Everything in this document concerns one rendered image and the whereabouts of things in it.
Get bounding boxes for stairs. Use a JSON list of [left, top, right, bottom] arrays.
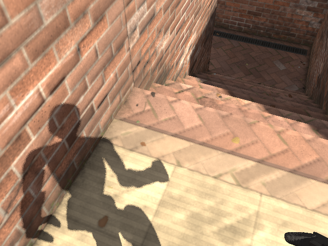
[[148, 70, 328, 140]]

